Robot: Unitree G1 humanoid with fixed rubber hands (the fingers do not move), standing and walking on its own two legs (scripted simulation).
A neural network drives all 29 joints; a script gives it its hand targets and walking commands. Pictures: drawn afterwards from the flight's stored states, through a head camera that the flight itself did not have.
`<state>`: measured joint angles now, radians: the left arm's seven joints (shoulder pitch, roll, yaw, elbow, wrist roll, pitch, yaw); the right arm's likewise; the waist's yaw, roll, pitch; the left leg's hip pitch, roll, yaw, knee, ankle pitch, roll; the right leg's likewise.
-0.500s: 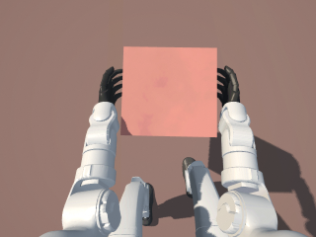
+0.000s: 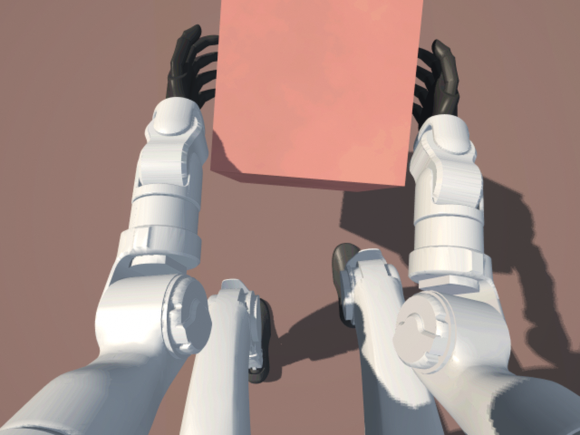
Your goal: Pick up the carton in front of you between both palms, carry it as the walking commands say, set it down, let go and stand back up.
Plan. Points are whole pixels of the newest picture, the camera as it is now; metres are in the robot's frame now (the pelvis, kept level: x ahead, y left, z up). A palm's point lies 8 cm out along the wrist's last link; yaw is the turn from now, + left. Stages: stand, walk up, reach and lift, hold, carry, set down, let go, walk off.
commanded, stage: set down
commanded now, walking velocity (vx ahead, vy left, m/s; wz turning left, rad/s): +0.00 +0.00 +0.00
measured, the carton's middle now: (308, 113) +0.50 -0.08 -0.18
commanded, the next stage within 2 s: none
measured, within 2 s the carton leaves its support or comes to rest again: rests again in 1.86 s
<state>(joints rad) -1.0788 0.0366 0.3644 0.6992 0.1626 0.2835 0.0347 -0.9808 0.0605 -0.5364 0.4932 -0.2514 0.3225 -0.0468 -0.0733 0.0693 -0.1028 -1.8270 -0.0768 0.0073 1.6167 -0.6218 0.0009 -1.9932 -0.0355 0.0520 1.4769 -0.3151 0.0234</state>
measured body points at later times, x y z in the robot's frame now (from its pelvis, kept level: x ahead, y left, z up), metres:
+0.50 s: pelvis -0.02 +0.00 -0.10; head +0.35 -0.03 +0.15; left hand +0.58 +0.05 -0.26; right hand +0.49 -0.24 -0.26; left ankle +0.04 +0.11 -0.51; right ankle +0.13 -0.14 -0.51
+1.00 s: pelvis -0.02 +0.01 -0.15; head +0.37 +0.01 +0.07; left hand +0.59 +0.05 -0.34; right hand +0.52 -0.25 -0.31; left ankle +0.04 +0.11 -0.51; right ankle +0.13 -0.14 -0.51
